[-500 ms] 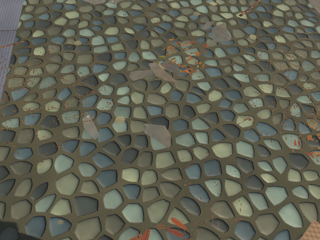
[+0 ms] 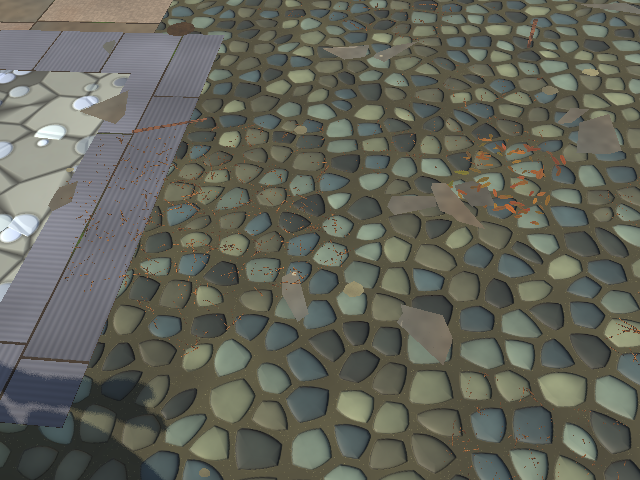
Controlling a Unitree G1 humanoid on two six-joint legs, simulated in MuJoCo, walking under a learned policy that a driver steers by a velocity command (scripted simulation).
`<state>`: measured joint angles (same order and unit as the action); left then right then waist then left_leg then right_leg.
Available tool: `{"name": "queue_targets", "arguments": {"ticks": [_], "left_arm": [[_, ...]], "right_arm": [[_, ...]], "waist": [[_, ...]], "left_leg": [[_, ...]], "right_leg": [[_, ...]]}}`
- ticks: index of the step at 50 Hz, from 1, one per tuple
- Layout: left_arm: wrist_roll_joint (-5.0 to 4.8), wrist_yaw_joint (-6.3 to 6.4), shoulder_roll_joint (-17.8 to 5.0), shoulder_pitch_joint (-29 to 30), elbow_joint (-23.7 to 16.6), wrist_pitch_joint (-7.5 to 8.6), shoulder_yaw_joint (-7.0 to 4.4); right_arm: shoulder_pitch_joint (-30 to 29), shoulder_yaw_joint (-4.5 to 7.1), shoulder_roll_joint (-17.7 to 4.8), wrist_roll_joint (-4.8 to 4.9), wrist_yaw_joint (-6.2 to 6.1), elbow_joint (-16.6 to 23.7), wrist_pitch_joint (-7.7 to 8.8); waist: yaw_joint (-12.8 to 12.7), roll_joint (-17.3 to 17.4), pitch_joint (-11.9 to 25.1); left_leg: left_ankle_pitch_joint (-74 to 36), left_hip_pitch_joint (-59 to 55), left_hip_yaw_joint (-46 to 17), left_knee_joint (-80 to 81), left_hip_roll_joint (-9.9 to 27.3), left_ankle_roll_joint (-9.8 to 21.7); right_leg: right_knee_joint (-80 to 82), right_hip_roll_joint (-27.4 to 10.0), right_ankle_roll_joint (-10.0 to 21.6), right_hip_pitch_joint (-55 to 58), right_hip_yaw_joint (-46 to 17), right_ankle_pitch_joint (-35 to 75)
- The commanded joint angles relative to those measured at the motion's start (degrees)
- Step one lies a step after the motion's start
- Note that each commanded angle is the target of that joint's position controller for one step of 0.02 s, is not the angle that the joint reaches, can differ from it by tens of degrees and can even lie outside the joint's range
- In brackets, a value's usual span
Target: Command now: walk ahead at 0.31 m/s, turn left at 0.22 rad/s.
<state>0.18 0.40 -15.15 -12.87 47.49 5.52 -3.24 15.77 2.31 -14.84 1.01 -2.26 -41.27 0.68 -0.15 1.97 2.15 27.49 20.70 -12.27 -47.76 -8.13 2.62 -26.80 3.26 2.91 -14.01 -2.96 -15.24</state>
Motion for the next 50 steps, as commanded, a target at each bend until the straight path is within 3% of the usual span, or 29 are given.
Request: {"name": "queue_targets", "arguments": {"ticks": [1, 4, 8, 14, 17, 18, 19, 20, 21, 22, 23, 24, 25, 26, 28, 30, 34, 39, 41, 42, 43, 44, 45, 47, 50], "left_arm": [[-1.03, -0.01, -7.3, -1.7, -2.8, 1.05, -1.56], [-0.63, -0.02, -6.7, -5.4, -1.6, 1.07, -0.96], [-0.86, -0.30, -6.8, -10.6, -0.3, 0.71, -0.51], [-1.34, -0.51, -9.0, -14.5, 0.6, -0.21, -0.20], [-1.77, -0.28, -10.2, -14.2, 0.7, -0.95, -0.46], [-1.72, -0.17, -11.0, -13.1, 0.5, -1.24, -0.66], [-1.59, -0.08, -10.7, -12.4, 0.2, -1.45, -0.54], [-0.78, 0.06, -9.6, -11.2, -1.0, -1.39, 0.04], [0.01, 0.12, -3.6, -15.1, -3.2, -0.57, 1.91], [-0.60, -0.12, -3.4, -19.2, -1.5, 0.52, 2.13], [-1.99, -0.34, -9.0, -15.5, -1.7, 0.50, 0.42], [-2.07, -0.40, -8.9, -11.4, -2.6, 0.20, 0.39], [-1.31, -0.18, -7.8, -9.4, -2.8, -0.26, 0.41], [-0.80, 0.16, -7.3, -9.0, -2.8, -1.07, 0.04], [-0.33, 0.35, -4.3, -11.5, -2.0, -2.39, 0.46], [0.08, 0.62, -3.6, -10.9, -2.6, -2.82, 0.43], [0.43, 0.42, -2.7, -3.0, -5.1, -2.88, 0.98], [0.30, 0.13, -4.9, 2.4, -7.6, -3.17, 0.26], [0.80, 0.21, -5.3, 1.1, -7.4, -2.92, -0.16], [1.16, 0.67, -8.0, 0.6, -7.6, -2.80, -0.78], [1.16, 1.13, -10.7, 1.4, -8.2, -3.19, -1.31], [0.73, 1.14, -6.4, 2.0, -8.1, -3.79, -0.42], [0.13, 0.81, -3.7, 3.6, -8.3, -4.07, 0.25], [0.06, 0.11, -3.8, 5.9, -9.0, -4.11, 0.22], [0.18, -0.19, -4.7, 5.4, -8.3, -3.44, -0.11]], "right_arm": [[-1.6, 2.39, -8.7, -0.78, 0.58, 3.7, 2.43], [-4.7, 1.52, -4.8, -1.03, 1.76, 4.3, 3.96], [-10.8, 0.71, -2.5, -0.58, 1.94, 6.7, 4.77], [-18.0, 0.14, -2.0, 0.51, 3.96, 9.4, 5.61], [-17.6, 0.73, -3.9, 0.71, 4.63, 10.3, 5.94], [-14.5, 1.36, -5.3, 0.60, 4.48, 9.7, 5.94], [-7.5, 2.53, -7.4, 0.48, 4.00, 7.6, 5.75], [2.4, 3.64, -10.4, -0.14, 3.28, 5.5, 5.57], [10.7, 4.96, -16.6, -2.27, 2.77, 4.4, 5.09], [11.4, 4.11, -13.8, -2.03, 3.08, 3.5, 4.64], [6.3, 2.78, -9.8, -1.41, 3.19, 4.0, 4.42], [2.1, 2.00, -7.6, -1.05, 3.40, 4.5, 4.25], [-1.6, 1.55, -6.2, -1.00, 3.89, 4.5, 4.26], [-4.0, 1.25, -5.2, -0.99, 4.14, 4.7, 4.55], [-5.5, 1.33, -5.5, -1.56, 4.32, 3.6, 5.32], [-6.4, 1.26, -5.8, -1.97, 4.03, 2.2, 5.71], [-5.3, 1.27, -7.2, -1.79, 2.91, -0.2, 4.56], [-3.3, 1.23, -8.3, -1.01, 2.83, -3.2, 3.06], [-3.4, 0.63, -6.9, -0.11, 2.65, -4.0, 2.69], [-0.7, 0.04, -5.3, -1.03, 2.52, -4.4, 2.97], [6.2, -0.20, -4.4, -2.34, 2.62, -5.6, 3.44], [6.8, -0.72, -2.9, -2.31, 2.23, -6.5, 3.19], [4.1, -0.74, -3.6, -2.12, 1.93, -6.0, 2.45], [1.4, -0.20, -5.4, -1.62, 1.32, -6.3, 0.77], [1.5, -0.12, -5.4, -1.67, 1.02, -6.8, -0.42]], "waist": [[-0.3, -8.3, -6.9], [-2.1, -8.3, -5.7], [-4.7, -8.2, -5.9], [-6.4, -8.9, -7.4], [-3.8, -9.7, -7.0], [-1.3, -10.0, -4.9], [2.6, -8.9, -0.3], [7.2, -7.4, 6.8], [7.7, 6.2, 17.4], [5.8, 14.5, 23.1], [4.6, 9.2, 13.2], [3.1, 5.0, 7.3], [1.3, 0.8, 3.7], [-0.4, 1.2, 2.0], [-2.6, 2.5, 1.9], [-3.7, 3.2, 1.5], [-1.4, 3.2, 1.8], [0.1, 2.6, 1.1], [-1.4, 1.0, 1.5], [-0.4, -2.5, 3.4], [3.8, -8.3, 6.1], [3.1, -11.3, 7.5], [2.4, -10.2, 6.1], [1.5, -7.1, 2.5], [1.4, -5.9, 1.6]], "left_leg": [[-5.7, 23.5, 2.5, -9.7, 8.0, -1.8], [-15.7, 22.4, 8.0, -10.6, 10.6, -2.9], [-21.6, 23.4, 10.7, -0.7, 11.7, -3.0], [-25.0, 13.8, 13.4, 13.4, 9.6, -2.4], [-21.5, 9.4, 13.2, 17.2, 8.7, 0.2], [-21.2, 3.8, 14.0, 18.8, 7.3, 1.4], [-22.1, -6.4, 14.8, 21.0, 6.1, 3.2], [-25.2, -22.2, 10.4, 20.1, 10.7, 5.8], [-29.1, -45.6, -11.5, 19.6, 26.7, 13.1], [-35.5, -44.9, -27.8, 26.7, 33.7, 17.8], [-41.5, -35.6, -19.0, 26.6, 31.2, 15.8], [-48.7, -28.0, -9.2, 26.4, 28.0, 13.9], [-52.3, -21.3, -3.6, 27.8, 24.6, 12.3], [-53.0, -16.5, 0.1, 29.9, 22.1, 11.0], [-57.7, -9.8, 4.1, 32.8, 20.4, 11.5], [-61.3, -7.2, 7.6, 33.5, 19.4, 11.8], [-57.7, -7.5, 10.5, 33.1, 18.1, 10.4], [-47.3, -10.9, 6.4, 29.8, 20.4, 10.0], [-38.6, -10.7, 6.2, 25.5, 17.7, 6.9], [-31.7, -9.1, 7.4, 22.4, 14.4, 3.9], [-18.2, -3.9, 9.8, 20.5, 10.0, 1.1], [-9.5, -3.2, 11.4, 20.0, 8.9, -1.1], [-9.6, -3.9, 11.3, 21.2, 9.2, -2.1], [-12.2, -4.4, 11.5, 22.1, 9.0, -1.9], [-16.0, -6.7, 10.9, 22.2, 9.5, -1.5]], "right_leg": [[18.3, -18.9, 9.1, 12.4, -26.1, -18.4], [19.9, -14.9, 8.5, 11.5, -16.7, -3.7], [19.8, -13.5, 8.6, 13.3, -10.8, 7.6], [17.5, -14.7, 8.2, 10.8, -7.8, 14.3], [14.6, -17.4, 7.0, 13.8, -8.8, 21.3], [10.8, -17.1, 6.2, 13.9, -7.7, 30.4], [2.6, -14.7, 4.9, 12.8, -5.0, 40.1], [-10.6, -11.9, 2.6, 5.0, -2.7, 38.8], [-33.6, -3.6, -1.9, -16.4, 2.1, 16.0], [-44.5, -0.2, -2.8, -22.0, -4.0, -17.6], [-49.0, -3.7, -3.0, -24.5, -4.6, -16.0], [-48.1, -6.1, -3.1, -24.3, -2.4, -13.1], [-44.1, -7.6, -3.4, -23.2, -1.2, -10.4], [-40.6, -9.0, -3.6, -20.6, -0.9, -8.0], [-37.7, -8.4, -4.7, -14.3, 0.3, -3.3], [-31.7, -8.0, -5.4, -12.7, 0.6, 0.5], [-17.5, -7.6, -5.1, -9.9, 1.1, 9.7], [-8.3, -6.3, -3.2, -7.4, 0.7, 8.0], [1.6, -5.5, -1.1, -0.9, 1.3, 16.1], [2.5, -9.5, 0.1, 5.2, -2.9, 32.7], [-1.3, -14.4, 4.0, 12.7, -7.0, 42.2], [-1.4, -15.8, 7.3, 12.8, -8.8, 38.0], [-0.6, -14.7, 7.2, 10.1, -9.2, 30.6], [-1.1, -10.7, 4.2, 5.6, -5.9, 22.4], [-2.2, -9.1, 2.8, 3.9, -4.1, 23.5]]}}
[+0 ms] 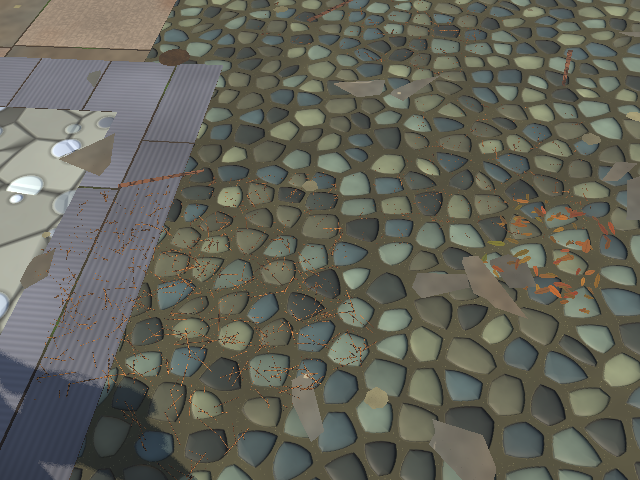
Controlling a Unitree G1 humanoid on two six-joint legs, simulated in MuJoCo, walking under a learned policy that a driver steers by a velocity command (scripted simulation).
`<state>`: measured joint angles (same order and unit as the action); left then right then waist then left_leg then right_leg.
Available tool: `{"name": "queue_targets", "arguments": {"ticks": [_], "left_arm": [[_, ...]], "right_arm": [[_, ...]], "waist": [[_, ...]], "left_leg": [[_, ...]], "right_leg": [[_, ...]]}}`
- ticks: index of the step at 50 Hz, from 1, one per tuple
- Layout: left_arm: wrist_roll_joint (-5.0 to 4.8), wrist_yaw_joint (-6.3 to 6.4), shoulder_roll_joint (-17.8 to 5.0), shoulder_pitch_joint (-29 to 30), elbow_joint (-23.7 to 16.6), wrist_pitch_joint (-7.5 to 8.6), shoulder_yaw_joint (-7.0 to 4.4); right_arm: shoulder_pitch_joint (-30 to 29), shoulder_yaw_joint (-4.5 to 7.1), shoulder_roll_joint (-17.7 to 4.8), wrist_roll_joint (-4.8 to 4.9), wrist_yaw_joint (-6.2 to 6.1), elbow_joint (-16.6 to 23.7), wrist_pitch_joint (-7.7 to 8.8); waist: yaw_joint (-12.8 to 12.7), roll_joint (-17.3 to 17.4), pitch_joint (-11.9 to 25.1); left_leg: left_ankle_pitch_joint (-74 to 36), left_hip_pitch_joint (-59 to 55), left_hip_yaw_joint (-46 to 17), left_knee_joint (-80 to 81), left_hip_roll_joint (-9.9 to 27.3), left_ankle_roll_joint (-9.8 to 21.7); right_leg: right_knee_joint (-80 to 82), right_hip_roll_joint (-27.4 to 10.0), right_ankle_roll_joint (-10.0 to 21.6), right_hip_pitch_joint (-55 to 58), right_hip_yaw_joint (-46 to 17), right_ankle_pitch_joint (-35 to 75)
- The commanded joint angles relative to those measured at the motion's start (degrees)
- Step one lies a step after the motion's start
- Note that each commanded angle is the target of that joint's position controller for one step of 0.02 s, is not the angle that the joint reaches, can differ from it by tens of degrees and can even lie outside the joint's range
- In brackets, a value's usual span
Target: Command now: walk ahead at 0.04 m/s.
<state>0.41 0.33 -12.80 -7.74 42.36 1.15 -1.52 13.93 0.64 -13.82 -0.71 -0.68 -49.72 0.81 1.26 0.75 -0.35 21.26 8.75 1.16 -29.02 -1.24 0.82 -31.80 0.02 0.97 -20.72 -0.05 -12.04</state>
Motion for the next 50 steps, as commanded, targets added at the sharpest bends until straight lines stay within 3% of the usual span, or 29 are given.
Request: {"name": "queue_targets", "arguments": {"ticks": [1, 3, 4, 8, 10, 12, 14, 15, 16, 17, 18, 19, 21, 23, 25, 27, 29, 31, 32, 33, 34, 35, 36, 37, 38, 39, 42, 46, 50], "left_arm": [[-0.07, -0.10, -6.7, 0.1, -2.9, 1.06, -1.79], [-0.11, 0.02, -6.5, 0.0, -2.5, 1.14, -1.81], [-0.18, 0.08, -6.3, -0.8, -1.7, 1.03, -1.84], [-1.25, 0.29, -8.2, -2.5, -1.0, 0.93, -2.82], [-1.38, 0.07, -8.7, -4.1, -0.6, 2.26, -3.01], [-1.34, -0.14, -9.1, -4.7, -0.7, 3.02, -3.21], [-1.82, -0.35, -8.6, -0.5, -2.4, 3.17, -3.08], [-2.08, -0.64, -7.6, 3.9, -4.2, 3.36, -2.80], [-2.04, -1.02, -4.9, 7.3, -6.2, 4.13, -2.15], [-1.94, -1.18, -6.1, 8.9, -7.0, 5.01, -2.33], [-1.81, -1.30, -7.1, 9.9, -7.1, 5.22, -2.56], [-2.35, -1.56, -6.4, 9.3, -7.2, 5.11, -2.48], [-2.83, -2.43, -4.3, 9.8, -7.6, 4.75, -1.55], [-2.22, -3.57, -2.9, 11.7, -8.7, 4.86, -0.87], [-1.70, -4.66, -0.5, 13.1, -9.5, 4.83, 0.12], [-1.89, -4.22, -3.1, 12.8, -9.9, 4.34, -0.68], [-2.03, -3.34, -6.3, 11.4, -10.0, 3.95, -1.75], [-1.96, -2.43, -9.1, 3.7, -8.0, 3.51, -3.31], [-2.06, -1.88, -10.7, -4.6, -5.3, 3.12, -4.39], [-1.68, -1.08, -13.8, -15.0, -2.8, 2.68, -5.37], [-0.30, -1.70, -18.0, -17.6, -1.4, 3.03, -5.45], [-0.58, -1.87, -12.8, -15.6, -1.5, 3.43, -4.22], [-0.92, -1.89, -10.9, -10.4, -1.6, 3.80, -3.48], [-0.96, -2.07, -9.9, -6.3, -1.8, 4.13, -3.13], [-0.37, -2.44, -9.0, -3.7, -1.7, 4.52, -2.92], [0.17, -2.56, -8.0, -2.2, -1.5, 4.90, -2.70], [-0.29, -2.61, -7.5, -2.6, 0.5, 5.89, -2.61], [-0.21, -1.29, -10.0, -7.0, 3.0, 5.60, -3.13], [-0.80, -0.44, -11.3, -10.2, 4.5, 4.81, -3.24]], "right_arm": [[3.5, 1.55, -6.2, 0.13, -0.64, 1.3, -0.59], [3.5, 1.61, -6.0, 0.26, -0.77, 0.5, -0.63], [4.5, 1.58, -5.5, 0.33, -0.76, -0.2, -0.70], [3.4, 1.80, -4.8, 1.25, -0.69, 0.1, -0.08], [3.5, 1.64, -3.8, 1.58, -0.50, 0.6, 1.75], [4.8, 1.78, -3.7, 1.60, 0.04, 0.1, 3.31], [8.1, 2.07, -4.2, 1.56, 0.60, -1.7, 4.08], [11.6, 2.42, -5.1, 1.54, 0.71, -3.4, 4.25], [16.4, 3.55, -8.7, 1.89, 0.65, -5.6, 4.27], [16.9, 4.32, -11.6, 1.99, 0.85, -5.4, 3.97], [18.0, 3.82, -9.6, 1.13, 0.85, -5.1, 3.80], [18.6, 3.33, -8.3, 0.45, 0.86, -5.0, 3.81], [17.8, 2.97, -7.6, 1.08, 0.86, -4.7, 3.26], [14.2, 2.05, -5.6, 1.22, 0.55, -3.7, 2.50], [11.7, 2.15, -6.7, 1.14, 0.06, -2.6, 2.60], [12.8, 2.95, -9.7, 1.42, -0.08, -2.7, 3.43], [12.8, 3.43, -10.7, 1.95, -0.03, -2.9, 3.88], [12.3, 3.83, -11.3, 1.80, -0.02, -3.0, 3.35], [12.2, 3.79, -10.9, 1.41, -0.10, -2.8, 3.01], [11.7, 3.13, -9.1, 0.23, -0.21, -1.2, 2.95], [20.2, 0.61, 0.7, 0.78, 0.25, -0.6, 3.88], [15.9, 2.08, -5.4, 2.22, 0.82, -0.9, 5.17], [9.4, 3.17, -8.6, 3.75, 1.00, 1.5, 5.60], [6.3, 3.04, -8.2, 3.36, 0.64, 2.3, 5.72], [5.7, 3.30, -7.6, 2.45, 0.30, 2.3, 5.41], [7.8, 3.46, -6.7, 2.11, 0.16, 1.7, 4.65], [8.5, 3.64, -5.4, 1.74, -0.32, 1.5, 2.77], [-0.5, 3.90, -5.9, 0.76, -0.51, 4.5, 2.68], [-7.3, 3.54, -4.9, 0.92, 0.12, 6.1, 3.56]], "waist": [[-0.1, -4.3, 4.4], [-0.3, -3.3, 5.0], [-0.1, -3.1, 6.2], [-1.1, -2.8, -2.7], [-0.8, -5.9, -4.3], [-0.1, -8.1, -1.6], [2.2, -5.8, 0.2], [4.2, -2.0, 0.4], [5.1, 6.8, 0.7], [5.4, 10.5, -3.5], [6.2, 9.8, -5.5], [5.4, 5.8, -6.5], [4.6, 3.2, -7.4], [3.5, 4.2, -7.6], [3.1, 5.9, -6.9], [2.2, 6.9, -6.4], [0.3, 7.4, -5.2], [-4.7, 8.1, 0.5], [-8.5, 7.3, 5.1], [-12.2, 1.6, 11.9], [-6.4, -17.2, 22.7], [-7.9, -12.9, 18.6], [-6.3, -9.3, 7.6], [-4.3, -3.5, 3.0], [-2.2, -2.2, 1.1], [0.1, -4.0, 1.4], [1.6, -4.8, -0.1], [-0.4, -3.2, -3.2], [-3.0, -2.8, -3.4]], "left_leg": [[-11.3, 4.7, -2.6, 3.2, 2.8, 0.3], [-13.3, 4.0, -2.6, 2.6, 3.0, 0.2], [-9.1, 3.5, -2.0, 2.8, 2.5, 0.3], [11.8, 12.1, -2.2, 0.7, 2.0, 3.7], [9.7, 13.9, -2.0, -2.7, 2.0, 4.6], [4.6, 12.2, -1.6, -4.7, 1.6, 5.5], [0.6, 5.6, -3.0, 0.5, 2.6, 6.9], [-1.9, -1.3, -6.1, 5.6, 4.7, 7.7], [-7.0, -10.6, -14.9, 10.2, 9.6, 9.3], [-18.4, -17.1, -23.3, 12.3, 16.7, 11.8], [-27.1, -21.0, -27.6, 13.2, 21.9, 14.6], [-30.5, -24.6, -27.2, 12.6, 23.1, 15.6], [-29.7, -27.3, -21.1, 14.4, 21.2, 13.1], [-29.7, -18.1, -13.5, 17.6, 16.0, 10.0], [-27.8, -6.1, -7.3, 21.1, 11.7, 8.6], [-29.4, -4.1, -6.6, 22.7, 12.6, 8.4], [-39.8, -8.5, -5.9, 18.9, 13.9, 7.4], [-55.7, -10.7, -4.0, 7.7, 13.9, 5.6], [-58.0, -6.6, -2.9, -2.4, 12.3, 4.4], [-40.9, 6.8, -2.2, -19.8, 9.6, 2.9], [7.2, 22.5, -4.5, -41.1, -1.7, 0.2], [9.7, 28.2, -10.8, -48.8, -0.1, 1.1], [4.9, 32.3, -8.4, -49.7, 2.9, 1.9], [-0.5, 30.0, -6.9, -47.1, 6.0, 2.4], [-3.8, 27.0, -6.4, -44.4, 7.8, 2.4], [-5.9, 23.0, -7.1, -42.5, 9.4, 2.5], [-7.7, 21.5, -6.1, -37.7, 10.3, 1.4], [-17.7, 31.1, -6.0, -27.3, 11.1, -1.0], [-26.0, 31.3, -4.3, -14.8, 9.6, -2.1]], "right_leg": [[2.2, -5.6, 4.7, 10.9, -6.7, 21.9], [1.3, -5.3, 4.9, 11.7, -6.2, 24.1], [1.3, -4.7, 5.0, 12.2, -5.7, 18.2], [6.1, -5.7, 7.6, 5.8, -10.8, -21.0], [10.0, -9.6, 10.2, 5.4, -18.0, -24.5], [12.0, -12.6, 12.3, 7.7, -23.6, -19.3], [8.7, -10.7, 10.8, 5.6, -19.2, -8.0], [2.5, -6.9, 8.3, 0.3, -12.1, 1.1], [-10.5, 0.5, 4.2, -8.9, -0.3, 9.1], [-15.5, 2.1, 2.1, -21.6, 4.2, 1.5], [-22.5, 0.8, 1.6, -30.6, 2.8, -18.0], [-28.8, -1.4, 1.7, -36.9, 0.7, -20.6], [-29.2, -4.3, 2.1, -42.5, 0.4, -14.2], [-21.6, -4.2, 1.3, -33.3, 3.1, -4.5], [-12.1, -1.9, 0.6, -17.0, 5.5, 6.3], [-7.8, -0.4, 1.2, -8.8, 5.5, 9.1], [-3.6, 0.6, 2.9, -6.0, 4.7, 8.1], [-1.5, 2.7, 5.3, 4.0, 5.5, 7.4], [-0.9, 3.0, 6.7, 15.4, 5.6, 7.9], [-2.4, -6.6, 9.5, 32.5, -5.6, 6.5], [8.7, -22.0, 18.5, 45.4, -36.6, -10.7], [17.6, -21.5, 17.1, 39.3, -45.4, -19.1], [18.7, -20.4, 14.6, 29.7, -36.9, -18.4], [19.7, -18.3, 13.4, 20.7, -29.2, -11.4], [20.8, -15.7, 12.5, 14.0, -23.4, -5.3], [22.3, -13.6, 12.0, 10.0, -19.1, -2.9], [26.0, -11.9, 13.0, 4.9, -13.4, -1.1], [28.2, -12.4, 13.7, 8.0, -11.5, -0.2], [27.6, -11.5, 11.9, 11.7, -7.4, 3.7]]}}
Over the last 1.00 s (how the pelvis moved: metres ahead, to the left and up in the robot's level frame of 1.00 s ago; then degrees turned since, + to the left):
0.34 0.05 -0.01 1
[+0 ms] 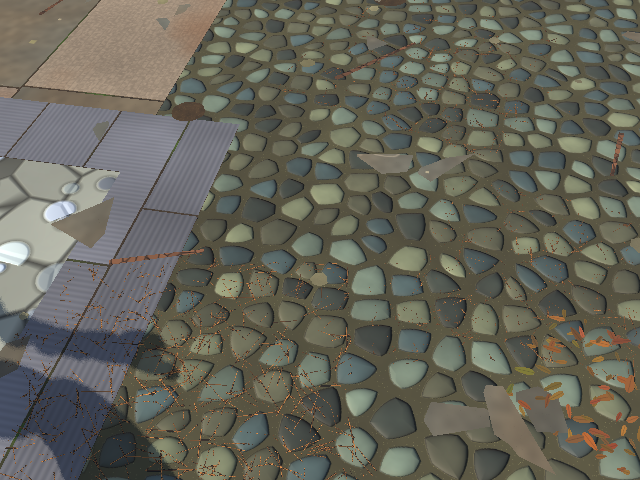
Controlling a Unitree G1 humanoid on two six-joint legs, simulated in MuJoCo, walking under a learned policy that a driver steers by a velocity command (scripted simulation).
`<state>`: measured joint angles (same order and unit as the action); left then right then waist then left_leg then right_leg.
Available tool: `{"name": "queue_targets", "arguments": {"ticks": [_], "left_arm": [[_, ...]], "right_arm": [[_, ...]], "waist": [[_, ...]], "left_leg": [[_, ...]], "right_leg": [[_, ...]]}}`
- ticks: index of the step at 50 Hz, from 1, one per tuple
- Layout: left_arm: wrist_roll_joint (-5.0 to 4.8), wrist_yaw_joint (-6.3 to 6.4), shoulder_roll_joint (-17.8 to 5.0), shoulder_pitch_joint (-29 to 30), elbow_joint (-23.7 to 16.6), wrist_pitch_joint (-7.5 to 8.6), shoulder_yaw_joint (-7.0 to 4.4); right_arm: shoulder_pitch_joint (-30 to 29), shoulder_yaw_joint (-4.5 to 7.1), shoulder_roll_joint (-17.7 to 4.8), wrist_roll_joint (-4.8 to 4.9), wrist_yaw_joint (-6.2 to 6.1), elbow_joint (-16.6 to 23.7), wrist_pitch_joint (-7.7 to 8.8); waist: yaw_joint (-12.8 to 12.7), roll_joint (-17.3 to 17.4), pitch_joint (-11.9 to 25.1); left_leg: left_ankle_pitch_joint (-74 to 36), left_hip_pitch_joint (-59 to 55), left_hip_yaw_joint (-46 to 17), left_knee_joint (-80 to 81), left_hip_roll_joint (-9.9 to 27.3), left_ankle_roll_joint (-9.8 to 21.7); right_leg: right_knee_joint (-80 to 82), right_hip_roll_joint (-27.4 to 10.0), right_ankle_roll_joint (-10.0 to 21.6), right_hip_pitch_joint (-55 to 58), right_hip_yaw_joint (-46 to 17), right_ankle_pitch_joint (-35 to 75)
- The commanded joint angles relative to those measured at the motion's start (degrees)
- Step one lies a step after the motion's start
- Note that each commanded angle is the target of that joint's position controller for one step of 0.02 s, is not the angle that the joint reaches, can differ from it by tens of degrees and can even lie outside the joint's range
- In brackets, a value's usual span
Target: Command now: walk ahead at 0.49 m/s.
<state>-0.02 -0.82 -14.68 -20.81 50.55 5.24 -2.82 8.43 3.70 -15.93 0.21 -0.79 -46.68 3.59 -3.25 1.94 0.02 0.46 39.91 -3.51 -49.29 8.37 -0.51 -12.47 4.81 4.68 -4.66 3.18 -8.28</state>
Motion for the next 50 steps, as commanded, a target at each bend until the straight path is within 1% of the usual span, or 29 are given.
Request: {"name": "queue_targets", "arguments": {"ticks": [1, 5, 7, 9, 10, 11, 12, 13, 14, 15, 16, 17, 19, 21, 23, 26, 29, 34, 37, 38, 39, 40, 41, 42, 43, 44, 45, 47, 50], "left_arm": [[-0.56, 0.85, -9.7, 1.8, -3.1, 0.54, -1.98], [-0.89, 0.96, -10.3, -1.7, -0.9, -0.49, -2.09], [-1.07, 0.96, -10.6, -2.3, -0.2, -1.06, -2.24], [-1.29, 1.05, -11.4, -1.5, 0.1, -1.54, -2.53], [-1.35, 1.10, -11.8, -0.3, -0.1, -1.81, -2.62], [-1.24, 1.10, -11.3, 0.8, -0.2, -2.10, -2.34], [-0.55, 1.15, -8.8, 0.6, -1.0, -2.11, -1.34], [-0.10, 0.83, -3.3, -4.0, -2.8, -1.02, 0.47], [-0.63, 0.72, -3.7, -3.2, -2.1, 0.34, 0.55], [-2.56, 0.38, -8.8, 0.6, -2.9, 1.13, -0.79], [-3.08, 0.35, -9.1, 3.7, -3.6, 1.24, -0.82], [-2.36, 0.52, -8.5, 5.3, -3.7, 0.89, -0.94], [-1.89, 0.72, -7.0, 3.5, -2.6, -0.90, -1.39], [-1.94, 0.83, -5.3, 2.6, -2.2, -2.10, -1.30], [-1.79, 1.06, -5.0, 4.8, -3.1, -2.49, -1.53], [-1.29, 0.62, -4.4, 8.5, -4.4, -2.12, -1.56], [-0.93, -0.44, -2.9, 14.4, -6.5, -1.93, -0.91], [-1.15, -2.41, -2.4, 21.5, -11.1, -1.92, -0.47], [-1.33, -3.18, -4.5, 18.8, -12.4, -2.23, -1.54], [-1.45, -3.12, -6.1, 14.1, -11.7, -2.42, -2.49], [-1.59, -2.70, -8.8, 5.9, -9.8, -2.49, -4.06], [-1.45, -1.46, -13.4, -3.4, -7.7, -2.95, -6.08], [-1.76, -0.79, -19.2, -2.9, -7.8, -2.76, -6.85], [-1.13, -0.88, -15.5, -5.0, -9.1, -2.06, -5.62], [-0.67, -0.86, -12.1, -2.9, -8.8, -1.45, -4.77], [-1.06, -0.86, -10.2, 1.1, -9.4, -1.07, -4.20], [-1.11, -0.86, -8.3, 5.5, -10.5, -1.03, -3.59], [-0.36, -0.46, -7.2, 8.5, -12.0, -1.03, -2.99], [-0.76, 0.54, -9.6, 7.0, -11.8, -0.84, -3.58]], "right_arm": [[-3.7, 0.26, -2.4, 0.13, 0.44, 3.6, 0.97], [-9.7, -0.36, -1.9, 0.78, 1.72, 5.9, 1.62], [-11.0, -0.45, -2.3, 1.01, 2.44, 7.0, 1.99], [-9.4, -0.15, -3.7, 1.13, 2.93, 7.1, 2.43], [-6.4, 0.31, -4.8, 1.10, 2.98, 6.5, 2.63], [0.3, 1.42, -6.6, 0.93, 2.75, 4.5, 2.74], [10.7, 2.89, -10.2, 0.56, 2.19, 1.7, 2.78], [18.1, 4.51, -16.8, -0.63, 1.86, 0.4, 2.43], [20.0, 3.44, -13.0, -0.14, 2.12, -0.1, 2.32], [15.9, 2.24, -9.5, -0.08, 2.11, 0.6, 2.40], [11.3, 1.55, -7.3, -0.10, 2.01, 1.7, 2.30], [7.4, 0.99, -5.5, -0.20, 2.14, 2.0, 2.36], [4.0, 0.53, -3.7, -0.72, 2.25, 1.9, 3.10], [4.4, 0.88, -4.5, -1.10, 2.08, 0.8, 3.78], [5.6, 1.16, -5.2, -1.42, 1.56, -0.3, 3.96], [5.9, 1.16, -5.7, -1.31, 0.73, -1.1, 3.69], [7.4, 1.32, -6.7, -0.89, 0.02, -1.9, 3.27], [11.2, 1.95, -8.1, 0.14, -0.41, -3.9, 1.13], [9.2, 2.64, -10.3, 0.50, -0.98, -3.1, -0.19], [8.6, 2.83, -11.0, 0.51, -1.24, -2.7, -0.68], [7.4, 2.82, -11.4, 0.74, -1.40, -2.3, -1.06], [7.5, 2.35, -10.6, 0.31, -1.53, -1.2, -0.67], [13.5, -0.58, -0.8, -1.74, -0.17, 1.6, 1.10], [8.6, -0.38, -4.4, 0.59, 0.83, 2.7, 3.90], [2.3, 0.38, -7.2, 2.65, 1.33, 4.6, 5.28], [1.2, 0.19, -7.0, 2.16, 1.11, 4.9, 5.83], [1.1, 0.60, -7.2, 0.60, 0.63, 4.3, 5.68], [3.1, 1.27, -7.6, -0.46, 0.59, 4.4, 4.17], [1.2, 0.80, -5.3, -1.25, 0.33, 5.9, 2.68]], "waist": [[0.6, -4.0, -4.0], [-1.9, -4.4, -5.0], [-1.9, -5.1, -5.1], [-0.4, -6.5, -4.1], [1.7, -7.2, -2.5], [5.4, -6.5, 1.6], [9.3, -4.0, 9.6], [8.9, 9.0, 18.0], [9.7, 12.8, 21.0], [9.4, 8.3, 13.4], [7.9, 5.0, 8.3], [6.3, 2.5, 4.1], [3.5, 4.4, 1.1], [2.6, 3.5, -0.2], [2.8, 2.0, -1.6], [3.6, 1.8, -2.5], [5.8, 1.0, -4.4], [7.6, 0.2, -6.4], [4.4, 2.8, -2.5], [1.6, 3.8, 0.6], [-3.2, 3.0, 5.0], [-7.2, -1.7, 10.1], [0.1, -17.1, 14.6], [-3.5, -11.7, 22.2], [-4.5, -8.5, 14.0], [-1.9, -3.5, 8.8], [0.7, -1.0, 5.2], [3.9, -2.3, 3.3], [4.2, -2.8, 1.1]], "left_leg": [[-6.2, -0.4, 1.0, 8.2, -0.6, -0.9], [-4.0, -1.1, 2.4, 15.7, -2.3, -0.6], [-0.2, -2.1, 2.4, 18.3, -2.9, 0.6], [3.9, -5.8, 3.0, 20.3, -3.9, 2.3], [5.1, -10.6, 4.3, 21.6, -5.2, 3.4], [5.1, -20.0, 5.9, 23.5, -7.2, 4.9], [4.0, -36.1, 2.4, 21.8, -3.8, 7.6], [10.0, -59.2, -21.8, 23.1, 11.1, 15.9], [16.1, -62.5, -37.7, 31.6, 14.7, 18.4], [19.0, -56.5, -30.4, 32.4, 13.6, 15.6], [16.9, -48.7, -22.1, 33.4, 11.6, 13.6], [14.1, -41.4, -16.4, 35.9, 9.2, 12.6], [8.7, -33.2, -8.6, 39.9, 6.1, 11.0], [2.0, -31.0, -3.2, 41.7, 5.5, 11.3], [-2.9, -31.9, 0.7, 42.3, 5.4, 11.4], [-5.2, -33.4, 6.1, 43.0, 4.3, 10.3], [-5.0, -35.3, 9.9, 43.9, 4.6, 9.4], [-12.2, -46.6, 12.6, 39.3, 8.3, 8.9], [-36.7, -48.6, 15.0, 29.8, 8.5, 7.2], [-44.5, -48.0, 15.6, 22.6, 8.0, 6.6], [-44.8, -44.0, 16.7, 11.4, 6.2, 5.1], [-29.6, -31.0, 16.6, -5.3, 3.5, 2.6], [28.6, -3.9, 12.1, -26.1, -8.6, -1.0], [34.1, 3.8, -1.4, -33.6, -11.0, -0.2], [28.6, 8.5, -2.6, -32.2, -7.6, 1.5], [23.2, 6.6, -2.2, -26.7, -4.8, 2.3], [20.7, 2.6, -1.7, -21.5, -3.1, 1.8], [18.2, -4.0, -1.8, -16.4, -1.7, 0.4], [13.4, -4.9, 0.3, -7.5, -2.3, -2.4]], "right_leg": [[8.1, -16.2, 7.9, -3.4, -9.8, 0.3], [5.2, -17.7, 7.7, 2.0, -8.7, 1.5], [2.8, -19.1, 7.2, 4.8, -9.1, 2.9], [0.0, -20.3, 6.3, 6.7, -9.9, 6.9], [-3.4, -20.0, 5.5, 6.8, -9.4, 13.5], [-11.8, -17.3, 4.1, 5.8, -7.0, 23.0], [-25.8, -14.0, 2.1, -1.2, -4.0, 22.0], [-48.7, -5.5, -2.5, -24.8, 0.1, 3.1], [-58.3, -2.1, -2.8, -34.9, -7.6, -24.0], [-62.9, -5.5, -1.5, -40.1, -10.7, -21.5], [-61.6, -8.6, -0.8, -39.8, -9.3, -16.4], [-57.9, -10.6, -1.1, -37.9, -8.7, -11.8], [-53.8, -12.7, -1.9, -31.7, -9.3, -6.4], [-52.9, -12.2, -2.9, -31.7, -9.9, -3.0], [-49.1, -11.7, -3.6, -35.1, -11.2, 1.4], [-39.2, -10.7, -4.0, -35.9, -10.3, 10.1], [-30.4, -10.5, -3.6, -34.9, -6.2, 15.0], [-24.0, -9.9, -1.4, -39.1, -2.6, 8.8], [-23.6, -5.5, 1.5, -30.5, 2.4, 0.4], [-23.9, -3.2, 2.9, -24.0, 3.8, -2.1], [-20.5, -0.9, 4.8, -12.0, 4.0, 0.1], [-17.9, -4.9, 7.9, 5.6, -5.0, 1.0], [-14.8, -20.1, 18.5, 25.8, -36.3, -3.9], [-5.6, -24.4, 21.8, 30.4, -51.9, -10.3], [-4.3, -22.6, 18.1, 25.4, -43.2, -6.7], [-4.4, -20.0, 15.6, 16.6, -35.6, -1.7], [-3.7, -17.6, 13.9, 7.8, -30.0, 4.2], [-1.1, -15.1, 13.4, -1.1, -25.7, 10.5], [0.4, -13.2, 13.3, -7.5, -20.7, 16.3]]}}
Over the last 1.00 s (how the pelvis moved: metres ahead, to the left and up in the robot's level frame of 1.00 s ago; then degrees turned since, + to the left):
0.31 -0.05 0.02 0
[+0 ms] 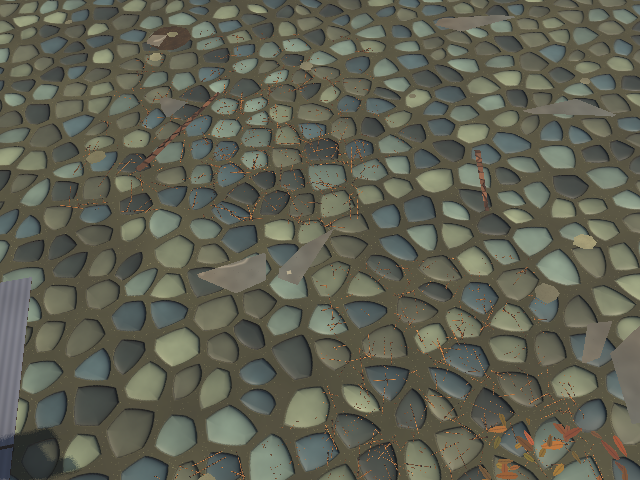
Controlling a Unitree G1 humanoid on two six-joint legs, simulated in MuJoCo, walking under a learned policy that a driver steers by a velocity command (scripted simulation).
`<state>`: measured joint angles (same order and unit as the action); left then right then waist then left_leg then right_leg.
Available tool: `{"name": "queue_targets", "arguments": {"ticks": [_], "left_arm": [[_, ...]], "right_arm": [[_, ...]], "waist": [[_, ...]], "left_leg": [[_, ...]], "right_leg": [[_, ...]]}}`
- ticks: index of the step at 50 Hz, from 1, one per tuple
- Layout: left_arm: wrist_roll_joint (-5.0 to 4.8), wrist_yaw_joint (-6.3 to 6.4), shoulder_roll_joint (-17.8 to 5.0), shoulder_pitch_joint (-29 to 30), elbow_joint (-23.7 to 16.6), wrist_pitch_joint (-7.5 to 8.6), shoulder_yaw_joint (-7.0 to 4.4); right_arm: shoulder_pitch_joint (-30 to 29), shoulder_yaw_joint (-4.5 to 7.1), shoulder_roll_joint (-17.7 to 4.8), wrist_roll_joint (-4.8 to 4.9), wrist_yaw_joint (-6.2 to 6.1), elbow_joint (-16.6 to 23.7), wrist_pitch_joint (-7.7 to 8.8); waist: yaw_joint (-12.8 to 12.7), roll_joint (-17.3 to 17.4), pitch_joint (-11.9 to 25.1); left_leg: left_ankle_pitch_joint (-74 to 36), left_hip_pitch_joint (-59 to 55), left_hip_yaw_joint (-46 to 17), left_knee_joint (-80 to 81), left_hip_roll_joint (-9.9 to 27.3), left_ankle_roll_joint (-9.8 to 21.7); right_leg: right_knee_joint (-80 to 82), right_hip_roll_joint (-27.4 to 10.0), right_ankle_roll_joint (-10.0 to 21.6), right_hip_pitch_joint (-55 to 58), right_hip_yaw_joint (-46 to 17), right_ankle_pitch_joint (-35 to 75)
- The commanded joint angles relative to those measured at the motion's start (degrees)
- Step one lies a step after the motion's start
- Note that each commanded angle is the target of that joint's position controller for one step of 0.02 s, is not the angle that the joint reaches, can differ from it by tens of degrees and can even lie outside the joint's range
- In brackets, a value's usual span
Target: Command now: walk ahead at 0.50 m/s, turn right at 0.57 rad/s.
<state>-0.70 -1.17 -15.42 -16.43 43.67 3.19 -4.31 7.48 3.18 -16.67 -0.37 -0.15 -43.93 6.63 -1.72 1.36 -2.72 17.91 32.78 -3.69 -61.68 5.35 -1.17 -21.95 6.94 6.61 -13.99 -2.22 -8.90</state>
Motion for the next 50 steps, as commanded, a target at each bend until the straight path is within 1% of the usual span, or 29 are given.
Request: {"name": "queue_targets", "arguments": {"ticks": [1, 4, 8, 11, 12, 13, 14, 15, 16, 17, 18, 19, 21, 23, 25, 28, 31, 33, 34, 35, 36, 37, 38, 39, 40, 41, 43, 47, 50], "left_arm": [[-0.18, 1.28, -9.6, 1.7, -4.7, 1.12, -2.31], [-0.60, 1.91, -9.8, -0.7, -4.1, 0.46, -2.41], [-1.01, 2.06, -9.6, -4.2, -2.9, -0.19, -2.36], [-0.57, 2.44, -8.7, -4.9, -2.3, -0.52, -2.10], [-0.39, 2.45, -8.7, -4.6, -2.1, -0.67, -2.09], [-0.28, 2.33, -7.9, -3.8, -2.3, -0.72, -1.77], [0.18, 2.01, -5.8, -3.1, -3.0, -0.55, -0.88], [0.11, 2.03, -3.0, -7.6, -3.9, -0.14, 0.08], [-1.08, 1.98, -2.8, -13.3, -3.3, 0.50, 0.64], [-1.63, 1.87, -7.8, -9.1, -2.9, 0.62, -0.28], [-1.25, 1.78, -9.1, -2.8, -4.0, 0.63, -0.59], [-0.41, 1.73, -8.5, 0.9, -5.0, 0.84, -0.47], [0.37, 1.49, -6.7, 1.8, -5.5, 0.98, -0.54], [1.07, 1.69, -4.4, 0.8, -5.4, 0.93, -0.04], [1.62, 1.91, -2.4, 2.5, -6.1, 1.13, 0.76], [1.16, 1.74, -2.3, 7.1, -6.5, 0.99, 1.05], [0.80, 1.68, -3.8, 11.4, -7.7, 0.49, 0.59], [0.82, 1.55, -5.3, 11.4, -8.0, 0.68, -0.09], [0.96, 1.52, -5.8, 9.7, -7.4, 0.97, -0.47], [1.45, 1.70, -7.0, 7.8, -6.9, 1.32, -0.94], [2.51, 2.35, -10.4, 4.5, -7.1, 1.45, -1.72], [3.05, 2.99, -12.2, 3.2, -7.9, 0.41, -1.94], [2.16, 2.53, -10.4, 1.5, -7.1, -0.66, -1.79], [1.53, 2.44, -7.7, 3.5, -7.6, -1.07, -1.13], [1.37, 2.47, -6.2, 6.5, -7.6, -1.34, -0.57], [1.44, 2.41, -5.5, 9.6, -7.9, -1.58, -0.15], [2.24, 2.51, -6.6, 12.9, -7.4, -1.84, -0.45], [1.98, 3.31, -7.1, 13.0, -6.0, -1.90, -0.89], [1.56, 3.33, -9.1, 13.0, -5.3, -2.41, -1.60]], "right_arm": [[-0.2, 1.10, -4.0, -0.71, -0.40, 4.0, -0.52], [-6.6, 0.41, -2.5, -0.43, 0.01, 5.9, -0.31], [-11.7, 0.65, -3.8, 0.70, 0.92, 8.3, 0.35], [-10.2, 1.22, -5.5, 0.63, 1.74, 8.1, 1.25], [-8.0, 1.48, -5.9, 0.55, 1.76, 7.7, 1.52], [-3.5, 2.10, -6.7, 0.21, 1.53, 6.4, 1.79], [3.4, 2.86, -8.7, -0.62, 1.22, 5.4, 2.07], [11.7, 3.98, -13.2, -1.58, 0.94, 4.3, 1.97], [15.8, 4.44, -13.3, -0.41, 1.83, 1.5, 1.24], [14.1, 3.13, -8.3, 1.10, 1.84, 2.2, 0.97], [10.6, 2.39, -6.1, 1.03, 1.64, 2.7, 0.42], [7.9, 1.91, -5.4, 0.42, 1.58, 3.0, -0.06], [5.5, 1.03, -4.0, -0.36, 1.60, 3.0, -0.09], [5.6, 0.86, -4.2, 0.03, 1.69, 2.2, 0.09], [5.8, 1.47, -6.5, 0.27, 1.13, 1.4, -0.34], [7.9, 2.36, -9.0, 1.26, 0.15, 0.3, -2.01], [10.2, 2.63, -9.4, 1.96, -0.48, -0.3, -3.51], [9.7, 2.71, -9.1, 2.14, -1.03, 0.1, -4.27], [8.2, 2.69, -8.9, 2.25, -1.30, 0.7, -4.57], [7.9, 2.41, -7.7, 2.16, -1.42, 1.3, -4.71], [8.2, 1.52, -4.7, 1.14, -1.36, 2.7, -4.49], [16.3, 0.39, -0.7, 0.08, -1.12, 2.4, -4.23], [19.3, 0.92, -4.5, 1.27, -1.13, 2.2, -4.61], [16.3, 2.18, -8.2, 1.71, -1.49, 1.9, -5.60], [13.2, 2.67, -8.6, 1.69, -1.94, 2.3, -6.80], [12.6, 3.00, -8.5, 1.52, -2.37, 2.2, -8.19], [12.7, 2.83, -6.6, 1.32, -2.55, 3.1, -9.74], [9.2, 2.10, -4.1, 0.99, -1.85, 6.0, -9.81], [6.9, 1.76, -4.3, 0.97, -0.68, 7.7, -9.69]], "waist": [[1.9, -2.6, 3.1], [-0.8, -4.8, 2.5], [-2.9, -6.3, 2.4], [-2.0, -7.8, 2.9], [-0.8, -8.7, 3.2], [1.7, -8.8, 5.0], [5.0, -7.2, 11.1], [5.8, 3.0, 19.9], [4.6, 17.3, 22.4], [5.9, 9.8, 14.9], [6.3, 4.4, 8.1], [5.1, 1.6, 4.2], [2.4, 2.9, 1.7], [1.0, 4.0, 3.1], [0.8, 3.7, 4.7], [2.5, 4.6, 6.9], [3.5, 5.2, 6.5], [2.6, 5.8, 6.5], [1.0, 5.7, 6.7], [0.0, 4.6, 7.5], [-0.5, -1.2, 12.3], [2.2, -14.5, 17.7], [1.5, -17.2, 21.6], [0.9, -11.1, 17.1], [1.3, -8.6, 13.2], [2.1, -8.2, 10.6], [3.7, -10.0, 7.3], [2.8, -9.7, 7.8], [2.0, -9.8, 9.1]], "left_leg": [[-7.8, 2.5, 0.9, 9.1, 0.2, -2.4], [-19.8, -1.2, 1.4, 23.0, -2.7, -2.7], [-22.7, -3.8, 0.2, 31.3, -5.0, -1.9], [-18.2, -4.7, -0.3, 33.9, -4.5, 0.4], [-16.2, -7.1, 0.5, 34.8, -4.8, 1.6], [-16.1, -13.5, 2.0, 37.1, -5.7, 3.3], [-17.0, -25.3, -1.5, 35.6, -1.4, 6.4], [-14.2, -45.7, -18.7, 35.3, 9.8, 13.5], [-1.3, -53.5, -39.9, 42.5, 17.5, 19.3], [9.7, -49.0, -38.7, 44.4, 16.4, 17.3], [8.4, -41.4, -30.1, 45.3, 14.0, 15.1], [2.7, -34.3, -24.3, 46.9, 11.6, 14.2], [-12.0, -26.3, -17.5, 49.1, 7.9, 13.6], [-34.6, -23.8, -12.1, 48.1, 6.4, 14.6], [-47.5, -22.8, -7.5, 47.0, 5.2, 14.9], [-46.4, -21.9, -4.5, 45.5, 2.9, 12.8], [-38.7, -22.8, -7.4, 42.7, 3.3, 11.6], [-31.7, -23.4, -11.1, 40.1, 3.6, 10.4], [-28.3, -22.6, -12.1, 37.8, 2.9, 9.3], [-24.0, -20.7, -11.9, 34.1, 0.6, 7.4], [-13.6, -15.0, -9.4, 24.4, -3.3, 4.7], [20.2, -2.6, -3.9, 10.0, -9.8, 1.3], [25.2, 1.8, -2.4, -0.3, -8.2, -0.5], [20.8, 4.5, -2.2, -5.7, -6.1, -1.8], [16.6, 6.0, -1.4, -7.4, -4.8, -2.7], [13.6, 4.8, -1.3, -7.9, -3.6, -3.6], [8.5, -0.8, 0.8, -7.1, -3.3, -4.4], [4.1, -4.1, 2.5, 3.5, -1.9, -3.9], [2.4, -8.9, 4.1, 11.3, -1.5, -2.4]], "right_leg": [[10.0, -14.3, 10.6, 0.8, -14.0, 16.8], [8.6, -10.9, 7.3, -1.3, -11.3, 11.7], [5.3, -12.5, 5.7, 2.1, -16.0, 5.9], [0.6, -15.6, 4.9, 8.6, -19.7, 6.8], [-1.1, -15.9, 4.4, 9.4, -20.2, 9.8], [-5.3, -14.0, 3.3, 9.4, -19.2, 16.0], [-15.5, -11.2, 1.5, 6.2, -16.5, 17.3], [-34.1, -4.5, -2.3, -9.0, -10.3, 4.5], [-47.3, -0.9, -4.7, -23.5, -8.0, -24.7], [-52.6, -4.3, -4.6, -29.7, -10.3, -22.4], [-52.7, -6.5, -4.6, -30.8, -8.2, -17.4], [-50.0, -8.4, -4.5, -29.6, -6.1, -13.7], [-43.9, -11.4, -5.0, -24.7, -4.1, -9.8], [-38.3, -11.1, -6.7, -20.7, -1.8, -10.9], [-29.6, -10.1, -8.3, -17.8, -0.3, -7.8], [-18.7, -7.2, -9.2, -12.0, 0.6, 3.5], [-12.4, -5.5, -9.0, -10.4, -0.8, 6.0], [-7.8, -5.4, -8.1, -7.7, -2.1, 6.0], [-4.0, -5.5, -7.2, -4.2, -2.0, 8.7], [0.0, -7.3, -5.7, 1.0, -2.1, 14.1], [-1.8, -16.3, -2.2, 11.5, -8.5, 28.9], [-5.9, -30.0, 6.0, 24.2, -19.7, 49.7], [-3.3, -34.7, 11.1, 23.2, -27.1, 40.2], [-1.0, -30.6, 9.7, 19.5, -23.9, 28.0], [0.5, -27.2, 7.6, 15.0, -18.8, 20.1], [2.3, -25.1, 6.6, 9.7, -14.9, 15.2], [5.7, -22.0, 6.2, 0.3, -8.2, 11.2], [6.6, -22.5, 7.2, 0.5, -2.6, 11.4], [6.1, -24.2, 7.4, 1.2, -0.8, 12.0]]}}
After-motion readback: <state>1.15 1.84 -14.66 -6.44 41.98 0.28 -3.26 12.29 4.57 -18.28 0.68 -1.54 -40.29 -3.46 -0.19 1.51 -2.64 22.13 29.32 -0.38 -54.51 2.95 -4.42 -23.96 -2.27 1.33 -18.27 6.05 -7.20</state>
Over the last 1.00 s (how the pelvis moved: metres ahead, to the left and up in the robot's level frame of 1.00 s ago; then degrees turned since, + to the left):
0.53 -0.01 -0.01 -21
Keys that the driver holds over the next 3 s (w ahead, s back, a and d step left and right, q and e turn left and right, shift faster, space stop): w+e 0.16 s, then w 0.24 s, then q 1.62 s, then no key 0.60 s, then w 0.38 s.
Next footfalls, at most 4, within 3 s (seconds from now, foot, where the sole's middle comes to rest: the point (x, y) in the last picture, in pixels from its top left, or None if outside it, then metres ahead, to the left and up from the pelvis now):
0.28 left None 0.35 0.13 -0.78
0.72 right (410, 464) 0.49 -0.12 -0.78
1.12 left None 0.42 0.14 -0.78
1.60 right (387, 465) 0.49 -0.07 -0.78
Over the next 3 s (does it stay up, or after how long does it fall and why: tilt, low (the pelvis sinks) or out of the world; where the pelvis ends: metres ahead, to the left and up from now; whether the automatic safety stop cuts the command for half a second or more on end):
stays up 0.42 0.12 0.00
